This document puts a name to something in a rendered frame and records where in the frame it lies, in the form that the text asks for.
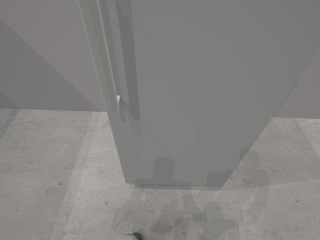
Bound fridge door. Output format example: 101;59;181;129
78;0;320;186

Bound handle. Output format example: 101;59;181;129
87;0;120;113

